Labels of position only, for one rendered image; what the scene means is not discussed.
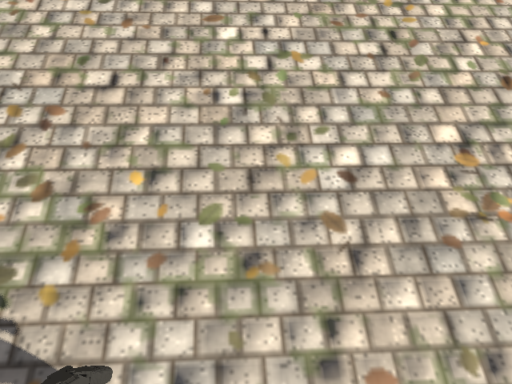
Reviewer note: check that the robot left hand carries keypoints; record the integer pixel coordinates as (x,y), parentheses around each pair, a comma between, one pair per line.
(80,375)

